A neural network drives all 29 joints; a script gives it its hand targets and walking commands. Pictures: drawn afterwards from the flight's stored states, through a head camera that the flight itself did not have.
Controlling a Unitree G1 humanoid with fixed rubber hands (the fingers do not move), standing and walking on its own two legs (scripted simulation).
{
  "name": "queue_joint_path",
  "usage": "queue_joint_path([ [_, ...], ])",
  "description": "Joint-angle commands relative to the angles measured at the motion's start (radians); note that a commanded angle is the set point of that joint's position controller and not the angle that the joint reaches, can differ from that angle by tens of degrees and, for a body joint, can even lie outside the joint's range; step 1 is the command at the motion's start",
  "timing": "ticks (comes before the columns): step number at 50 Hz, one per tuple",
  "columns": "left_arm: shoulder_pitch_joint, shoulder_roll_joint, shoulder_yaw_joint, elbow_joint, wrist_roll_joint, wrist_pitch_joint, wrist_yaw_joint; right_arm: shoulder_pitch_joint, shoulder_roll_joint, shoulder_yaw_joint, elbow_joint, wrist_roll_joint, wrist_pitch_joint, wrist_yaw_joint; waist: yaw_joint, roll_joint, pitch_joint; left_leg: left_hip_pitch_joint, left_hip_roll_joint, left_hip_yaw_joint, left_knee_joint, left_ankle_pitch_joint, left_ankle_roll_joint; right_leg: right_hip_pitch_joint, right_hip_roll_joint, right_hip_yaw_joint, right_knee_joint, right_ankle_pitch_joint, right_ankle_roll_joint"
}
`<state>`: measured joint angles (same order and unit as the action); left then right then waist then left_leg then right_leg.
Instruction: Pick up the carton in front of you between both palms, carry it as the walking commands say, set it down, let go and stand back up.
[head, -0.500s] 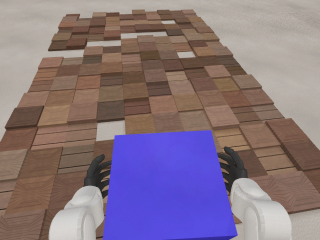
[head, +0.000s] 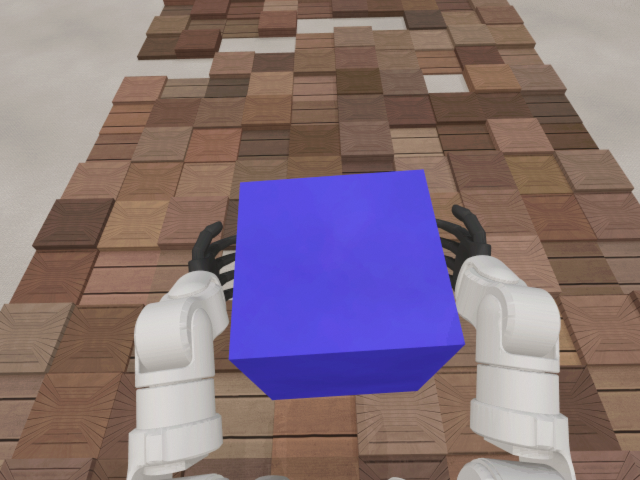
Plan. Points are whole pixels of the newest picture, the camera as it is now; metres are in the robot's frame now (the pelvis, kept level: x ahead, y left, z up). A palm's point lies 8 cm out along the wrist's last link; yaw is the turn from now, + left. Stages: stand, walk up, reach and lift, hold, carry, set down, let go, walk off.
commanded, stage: carry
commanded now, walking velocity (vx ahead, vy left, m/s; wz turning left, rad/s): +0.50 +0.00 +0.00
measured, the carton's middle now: (338, 298) +0.35 +0.01 +0.01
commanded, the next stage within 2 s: none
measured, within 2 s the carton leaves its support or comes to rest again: neither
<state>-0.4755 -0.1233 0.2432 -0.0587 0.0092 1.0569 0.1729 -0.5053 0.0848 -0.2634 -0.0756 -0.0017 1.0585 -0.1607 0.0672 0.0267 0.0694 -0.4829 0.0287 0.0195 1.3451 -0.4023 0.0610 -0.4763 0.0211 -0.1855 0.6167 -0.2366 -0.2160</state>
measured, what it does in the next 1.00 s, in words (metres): climbs: left foot, then right foot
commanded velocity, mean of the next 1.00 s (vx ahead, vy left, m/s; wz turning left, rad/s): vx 0.50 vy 0.00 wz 0.00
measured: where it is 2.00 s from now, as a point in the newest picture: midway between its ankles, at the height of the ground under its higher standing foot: (334, 195)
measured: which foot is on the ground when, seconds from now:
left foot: up 0.00-0.32, down 0.34-0.84, up 0.86-1.00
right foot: down 0.00-0.36, up 0.38-0.78, down 0.80-1.00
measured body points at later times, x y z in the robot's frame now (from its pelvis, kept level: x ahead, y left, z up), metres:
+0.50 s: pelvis +0.35 +0.07 +0.02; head +0.40 +0.08 +0.46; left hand +0.68 +0.19 +0.10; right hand +0.65 -0.11 +0.13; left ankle +0.36 +0.11 -0.72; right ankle +0.24 -0.05 -0.61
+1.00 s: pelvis +0.68 +0.05 +0.04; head +0.69 +0.07 +0.49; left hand +0.92 +0.24 +0.11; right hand +0.97 -0.06 +0.13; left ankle +0.63 +0.14 -0.64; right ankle +0.72 -0.05 -0.70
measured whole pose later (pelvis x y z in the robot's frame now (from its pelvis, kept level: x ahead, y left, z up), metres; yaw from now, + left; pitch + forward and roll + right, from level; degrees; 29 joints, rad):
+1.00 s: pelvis +0.68 +0.05 +0.04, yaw +6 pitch +4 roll -2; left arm -0.08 -0.13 0.06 -0.49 0.03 1.25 0.16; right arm -0.08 0.13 -0.10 -0.49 -0.03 1.20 -0.13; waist 0.05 -0.03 -0.05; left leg -0.49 0.04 0.04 1.04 -0.41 0.02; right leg -0.31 0.03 -0.11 0.42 -0.33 0.03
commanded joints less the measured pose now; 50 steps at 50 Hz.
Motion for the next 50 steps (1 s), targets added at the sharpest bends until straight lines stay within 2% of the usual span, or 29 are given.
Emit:
queue_joint_path([
  [1,-0.755,-0.810,-0.696,-0.181,-0.300,-0.070,-0.074,-0.533,0.830,0.592,0.009,0.122,-0.050,0.016,-0.002,-0.131,-0.554,-0.239,0.044,-0.017,-0.082,0.062,-0.004,0.611,-0.289,0.414,-0.246,0.252,-0.019],
  [3,-0.737,-0.798,-0.697,-0.176,-0.297,-0.077,-0.080,-0.600,0.812,0.608,-0.082,0.133,-0.071,0.011,-0.005,-0.053,-0.554,-0.290,0.032,0.001,-0.154,0.040,-0.016,0.638,-0.281,0.378,-0.234,0.267,-0.038],
  [6,-0.707,-0.747,-0.684,-0.210,-0.301,-0.077,-0.070,-0.541,0.760,0.616,-0.086,0.111,-0.063,0.004,0.015,-0.129,-0.532,-0.321,0.033,0.025,-0.321,0.086,-0.022,0.674,-0.295,0.356,-0.242,0.427,-0.051],
  [12,-0.545,-0.689,-0.618,-0.170,-0.230,-0.011,-0.055,-0.486,0.725,0.645,-0.147,0.129,-0.014,0.001,0.004,-0.175,-0.420,-0.164,-0.029,0.156,-0.731,0.304,-0.017,0.637,-0.173,0.137,-0.205,0.622,0.041],
  [14,-0.504,-0.706,-0.615,-0.218,-0.250,0.009,-0.057,-0.516,0.730,0.674,-0.269,0.194,0.010,0.015,-0.037,-0.228,-0.428,0.070,-0.041,0.167,-0.811,0.325,-0.010,0.546,-0.217,0.115,-0.123,0.780,0.079],
  [15,-0.505,-0.694,-0.607,-0.259,-0.221,0.016,-0.053,-0.512,0.756,0.685,-0.259,0.210,0.016,0.021,-0.096,-0.166,-0.476,0.171,-0.087,0.219,-0.946,0.367,-0.023,0.569,-0.163,0.049,0.043,0.838,0.099],
  [16,-0.452,-0.681,-0.623,-0.262,-0.210,0.031,-0.048,-0.417,0.710,0.661,-0.249,0.181,0.037,0.025,-0.135,-0.131,-0.545,0.475,-0.025,0.170,-0.916,0.391,0.002,0.391,-0.144,0.030,0.250,0.616,0.151],
  [17,-0.417,-0.649,-0.630,-0.324,-0.191,0.043,-0.042,-0.319,0.692,0.665,-0.238,0.161,0.048,0.023,-0.125,0.079,-0.608,0.694,0.208,-0.185,-0.892,0.512,0.038,0.132,-0.083,0.079,0.411,0.237,0.184],
  [18,-0.373,-0.659,-0.652,-0.321,-0.203,0.075,-0.040,-0.277,0.703,0.651,-0.256,0.177,0.064,0.031,-0.108,0.267,-0.604,0.806,0.340,-0.492,-0.946,0.674,0.152,-0.134,0.033,0.101,0.629,-0.226,0.190],
  [19,-0.350,-0.654,-0.658,-0.385,-0.207,0.086,-0.040,-0.237,0.708,0.673,-0.261,0.201,0.083,0.041,-0.086,0.286,-0.622,0.846,0.346,-0.551,-0.980,0.654,0.157,-0.206,0.013,0.179,0.749,-0.210,0.184],
  [21,-0.300,-0.722,-0.620,-0.417,-0.173,0.100,-0.035,-0.273,0.809,0.755,-0.392,0.269,0.100,0.077,-0.088,0.121,-0.548,0.762,0.297,-0.337,-0.970,0.729,0.115,-0.282,-0.059,0.204,0.722,-0.163,0.166],
  [23,-0.288,-0.787,-0.687,-0.559,-0.189,0.094,-0.047,-0.235,0.861,0.786,-0.496,0.306,0.109,0.106,-0.082,0.048,-0.515,0.673,0.272,-0.248,-1.022,0.674,0.078,-0.261,-0.088,0.179,0.613,-0.061,0.180],
  [25,-0.139,-0.802,-0.711,-0.557,-0.179,0.105,-0.065,-0.211,0.860,0.836,-0.600,0.320,0.118,0.117,-0.076,0.066,-0.514,0.655,0.279,-0.212,-1.067,0.613,0.071,-0.239,-0.091,0.152,0.546,-0.027,0.172],
  [27,-0.058,-0.817,-0.734,-0.606,-0.209,0.117,-0.068,-0.128,0.870,0.825,-0.686,0.318,0.127,0.125,-0.085,0.088,-0.506,0.692,0.256,-0.110,-1.053,0.760,0.049,-0.284,-0.082,0.112,0.494,0.008,0.181],
  [29,-0.012,-0.788,-0.749,-0.613,-0.205,0.136,-0.064,0.031,0.785,0.751,-0.621,0.270,0.157,0.119,-0.092,0.116,-0.483,0.870,0.228,-0.118,-1.021,0.998,0.040,-0.376,-0.057,0.065,0.407,-0.033,0.193],
  [31,0.043,-0.727,-0.742,-0.615,-0.184,0.162,-0.064,0.068,0.727,0.779,-0.608,0.264,0.185,0.120,-0.090,0.107,-0.410,0.860,0.212,-0.066,-1.037,1.021,0.020,-0.397,-0.047,0.036,0.338,-0.001,0.197],
  [33,0.008,-0.743,-0.776,-0.589,-0.232,0.191,-0.077,0.073,0.726,0.757,-0.564,0.266,0.203,0.122,-0.085,0.116,-0.316,0.730,0.143,0.018,-1.088,1.020,0.038,-0.298,-0.026,-0.026,0.144,0.096,0.203],
  [34,-0.028,-0.718,-0.789,-0.589,-0.211,0.207,-0.073,0.126,0.689,0.730,-0.510,0.243,0.215,0.132,-0.084,0.165,-0.266,0.665,0.138,0.045,-1.097,1.049,-0.015,-0.236,-0.013,-0.050,0.108,0.142,0.200],
  [36,-0.064,-0.740,-0.819,-0.630,-0.244,0.209,-0.091,0.077,0.728,0.759,-0.557,0.267,0.209,0.143,-0.080,0.211,-0.275,0.612,0.098,0.160,-1.098,1.207,-0.015,-0.053,0.055,-0.157,-0.021,0.252,0.200],
  [38,-0.020,-0.716,-0.796,-0.572,-0.251,0.222,-0.097,0.088,0.698,0.735,-0.512,0.244,0.217,0.135,-0.053,0.220,-0.303,0.480,0.144,0.154,-0.949,1.290,-0.022,0.225,0.079,-0.148,-0.058,0.259,0.175],
  [39,-0.078,-0.726,-0.812,-0.615,-0.254,0.216,-0.099,0.103,0.721,0.746,-0.505,0.237,0.211,0.132,-0.052,0.154,-0.340,0.482,0.125,0.179,-0.771,1.346,-0.041,0.315,0.118,-0.177,-0.121,0.225,0.173],
  [40,-0.024,-0.751,-0.794,-0.580,-0.258,0.218,-0.106,0.059,0.718,0.758,-0.536,0.248,0.211,0.137,0.011,0.099,-0.456,0.446,0.083,0.171,-0.529,1.145,-0.050,0.515,0.031,-0.077,-0.200,0.220,0.162],
  [41,-0.011,-0.755,-0.783,-0.529,-0.241,0.216,-0.118,0.003,0.713,0.765,-0.548,0.231,0.211,0.135,0.019,-0.092,-0.469,0.099,0.007,0.149,-0.185,0.734,-0.073,0.723,-0.184,0.262,-0.185,0.253,0.028],
  [42,-0.029,-0.790,-0.799,-0.569,-0.258,0.201,-0.125,0.005,0.798,0.776,-0.552,0.262,0.206,0.145,0.016,-0.330,-0.521,-0.263,-0.140,0.073,0.173,0.003,-0.113,0.909,-0.410,0.679,-0.224,0.487,-0.193],
  [43,0.003,-0.826,-0.809,-0.518,-0.277,0.204,-0.134,0.053,0.772,0.754,-0.511,0.242,0.198,0.147,0.012,-0.180,-0.545,-0.248,-0.040,-0.141,0.278,-0.116,-0.080,0.809,-0.413,0.671,-0.213,0.470,-0.162],
  [45,-0.067,-0.902,-0.868,-0.584,-0.290,0.168,-0.149,0.049,0.884,0.778,-0.498,0.241,0.161,0.167,-0.042,0.022,-0.484,-0.178,0.056,-0.152,0.025,-0.026,-0.039,0.553,-0.362,0.589,-0.299,0.267,-0.042],
  [46,-0.023,-0.923,-0.833,-0.542,-0.261,0.157,-0.155,0.011,0.887,0.810,-0.520,0.251,0.152,0.172,-0.058,-0.013,-0.450,-0.044,0.094,-0.138,-0.193,-0.034,-0.033,0.378,-0.330,0.514,-0.332,0.123,0.028],
  [48,-0.086,-0.948,-0.858,-0.571,-0.297,0.143,-0.167,0.086,0.922,0.806,-0.470,0.227,0.123,0.174,-0.046,-0.073,-0.342,0.021,0.026,0.033,-0.408,-0.005,-0.044,0.281,-0.264,0.359,-0.383,0.179,0.051],
  [50,-0.012,-0.910,-0.865,-0.549,-0.275,0.132,-0.173,0.152,0.927,0.785,-0.467,0.176,0.108,0.163,-0.053,-0.166,-0.345,0.056,0.004,0.059,-0.646,0.019,-0.052,0.310,-0.240,0.285,-0.374,0.285,0.041],
])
